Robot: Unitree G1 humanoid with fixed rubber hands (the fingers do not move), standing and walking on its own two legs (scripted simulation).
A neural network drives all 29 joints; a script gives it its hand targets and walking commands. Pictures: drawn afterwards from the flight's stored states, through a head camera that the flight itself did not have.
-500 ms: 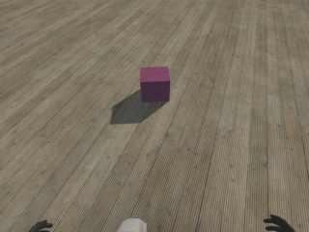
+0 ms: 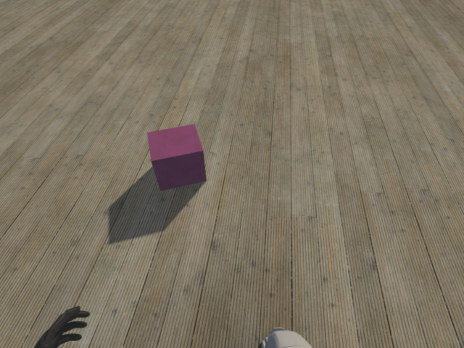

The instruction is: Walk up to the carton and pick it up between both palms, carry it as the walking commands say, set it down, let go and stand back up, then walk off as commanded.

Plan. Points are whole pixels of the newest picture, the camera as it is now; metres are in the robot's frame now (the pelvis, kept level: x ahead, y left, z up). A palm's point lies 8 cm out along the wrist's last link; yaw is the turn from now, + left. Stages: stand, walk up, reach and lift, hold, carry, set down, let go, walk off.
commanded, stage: walk up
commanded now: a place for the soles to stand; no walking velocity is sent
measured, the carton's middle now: (177, 157) +1.16 +0.22 -0.62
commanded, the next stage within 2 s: none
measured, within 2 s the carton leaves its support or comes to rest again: neither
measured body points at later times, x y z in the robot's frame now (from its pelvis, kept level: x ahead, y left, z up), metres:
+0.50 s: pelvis +0.21 +0.06 +0.00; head +0.20 +0.08 +0.45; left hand +0.29 +0.39 -0.09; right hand +0.34 -0.27 -0.04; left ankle +0.23 +0.17 -0.70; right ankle +0.23 -0.07 -0.65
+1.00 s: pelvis +0.41 +0.11 -0.01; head +0.43 +0.11 +0.44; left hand +0.45 +0.46 -0.07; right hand +0.58 -0.19 -0.08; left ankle +0.52 +0.25 -0.71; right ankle +0.38 -0.06 -0.70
